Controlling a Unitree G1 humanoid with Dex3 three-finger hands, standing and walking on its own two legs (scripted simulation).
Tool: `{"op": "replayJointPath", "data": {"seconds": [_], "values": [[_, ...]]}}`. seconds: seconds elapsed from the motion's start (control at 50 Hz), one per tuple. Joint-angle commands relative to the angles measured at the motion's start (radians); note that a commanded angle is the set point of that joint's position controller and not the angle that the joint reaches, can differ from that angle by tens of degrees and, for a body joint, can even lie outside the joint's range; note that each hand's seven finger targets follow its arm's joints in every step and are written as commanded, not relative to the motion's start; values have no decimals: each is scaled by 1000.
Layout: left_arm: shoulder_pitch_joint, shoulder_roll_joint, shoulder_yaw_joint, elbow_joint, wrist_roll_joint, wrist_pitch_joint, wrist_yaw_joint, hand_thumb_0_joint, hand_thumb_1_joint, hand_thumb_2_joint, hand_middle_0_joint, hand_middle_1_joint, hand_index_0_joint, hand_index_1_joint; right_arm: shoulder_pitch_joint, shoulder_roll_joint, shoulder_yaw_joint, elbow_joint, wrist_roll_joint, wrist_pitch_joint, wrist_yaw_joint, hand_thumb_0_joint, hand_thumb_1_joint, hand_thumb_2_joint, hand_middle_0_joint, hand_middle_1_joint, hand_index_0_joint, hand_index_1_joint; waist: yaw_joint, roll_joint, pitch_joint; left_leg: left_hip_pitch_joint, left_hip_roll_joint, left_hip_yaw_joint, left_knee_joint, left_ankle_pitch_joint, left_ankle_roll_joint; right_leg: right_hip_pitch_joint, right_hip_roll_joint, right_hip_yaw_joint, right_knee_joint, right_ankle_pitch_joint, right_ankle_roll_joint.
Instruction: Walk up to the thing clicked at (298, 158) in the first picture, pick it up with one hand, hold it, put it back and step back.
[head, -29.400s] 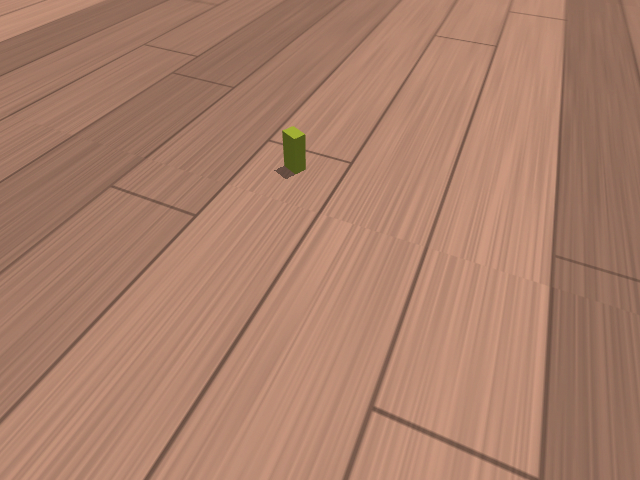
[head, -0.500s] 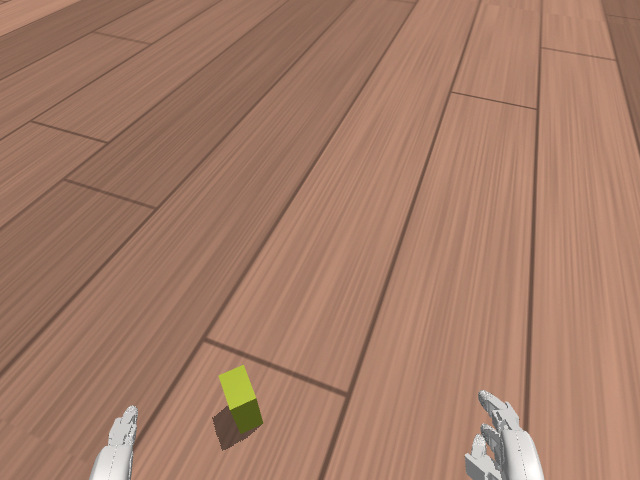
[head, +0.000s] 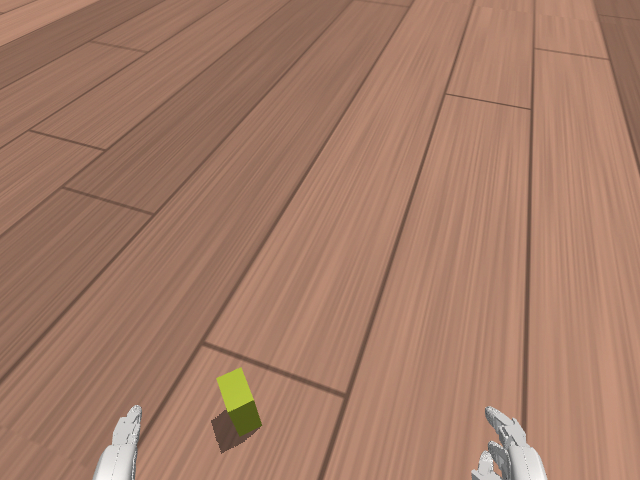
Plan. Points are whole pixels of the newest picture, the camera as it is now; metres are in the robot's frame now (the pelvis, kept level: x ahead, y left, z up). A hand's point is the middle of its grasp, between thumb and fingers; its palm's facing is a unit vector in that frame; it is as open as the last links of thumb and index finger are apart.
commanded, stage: home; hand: left
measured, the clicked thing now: (240, 403) +0.45 +0.21 -0.62
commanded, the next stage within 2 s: stand in 0.94 s
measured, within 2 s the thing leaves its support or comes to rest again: neither
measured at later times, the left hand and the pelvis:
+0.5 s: hand (164, 479) +0.17 +0.19 -0.06, palm faces +0.11 -0.95 -0.28, open 17.4 cm; pelvis +0.00 +0.01 +0.00, yaw +0 degrees
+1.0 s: hand (164, 473) +0.17 +0.19 -0.06, palm faces +0.11 -0.95 -0.29, open 17.5 cm; pelvis +0.01 +0.01 +0.00, yaw +0 degrees
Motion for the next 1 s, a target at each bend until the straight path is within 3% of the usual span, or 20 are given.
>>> {"op": "replayJointPath", "data": {"seconds": [0.0,0.04,0.14,0.24,0.32,0.48,0.58,0.6,0.68,0.74,0.84,0.98], "values": [[-28,109,66,-194,12,-54,12,0,-512,78,-53,-61,-53,-61,-76,-116,-49,-162,1,-60,-19,0,-898,-901,200,301,200,301,0,-25,-98,107,-39,43,-135,133,38,32,7,3,-187,164,7],[-14,99,57,-176,13,-56,8,0,-545,59,-50,-55,-49,-55,-75,-114,-48,-159,0,-61,-20,0,-898,-901,200,301,200,301,-2,-45,-103,109,-39,46,-127,150,41,37,5,8,-188,184,10],[-28,94,54,-176,13,-60,8,0,-537,63,-50,-57,-50,-57,-81,-116,-49,-153,1,-64,-16,0,-898,-901,200,301,200,301,3,12,-60,110,-35,39,-161,104,31,10,12,-5,-178,127,0],[-36,99,61,-185,11,-65,8,0,-530,68,-51,-58,-51,-58,-82,-113,-47,-157,0,-65,-16,0,-898,-901,200,301,200,301,1,-24,-74,116,-35,40,-147,153,34,29,11,-6,-183,178,4],[-50,97,53,-192,11,-65,5,0,-538,63,-50,-58,-50,-57,-82,-116,-48,-155,-2,-66,-16,0,-898,-901,200,301,200,301,-2,-11,-66,109,-36,38,-158,100,36,17,10,-4,-189,127,3],[-30,92,54,-173,15,-65,9,0,-545,59,-50,-56,-49,-56,-70,-115,-52,-147,-4,-66,-16,0,-898,-901,200,301,200,301,3,-6,-97,132,-29,30,-157,172,30,37,15,-15,-164,190,-1],[-42,91,52,-174,13,-70,9,0,-539,63,-50,-58,-50,-57,-77,-115,-47,-152,-2,-66,-14,0,-899,-901,200,300,200,300,3,-19,-62,117,-34,39,-161,129,33,21,11,-7,-184,152,0],[-39,102,59,-188,15,-70,8,0,-530,68,-51,-59,-51,-59,-72,-117,-52,-150,-4,-66,-17,0,-898,-901,200,300,200,300,5,-5,-103,131,-33,36,-157,150,33,35,11,-6,-176,171,0],[-37,94,52,-172,13,-69,8,0,-550,56,-49,-56,-49,-55,-81,-117,-50,-154,-2,-67,-15,0,-899,-901,200,300,200,300,4,-14,-59,114,-34,36,-168,110,33,19,11,-10,-186,132,0],[-25,92,49,-189,13,-72,6,0,-568,45,-47,-53,-47,-52,-72,-113,-47,-149,-2,-67,-12,0,-899,-901,200,300,200,300,5,3,-99,139,-31,31,-159,178,30,35,13,-13,-166,193,-2],[-33,93,54,-176,14,-72,7,0,-555,53,-48,-55,-48,-54,-78,-118,-52,-149,-2,-66,-10,0,-898,-901,200,301,200,301,5,0,-81,129,-29,26,-170,141,29,22,15,-17,-169,157,-3],[-31,94,54,-169,15,-71,8,0,-555,53,-49,-54,-48,-54,-69,-120,-54,-145,-4,-62,-12,0,-898,-901,200,301,200,301,0,-14,-108,143,-31,36,-145,216,32,45,12,-10,-165,238,2]]}}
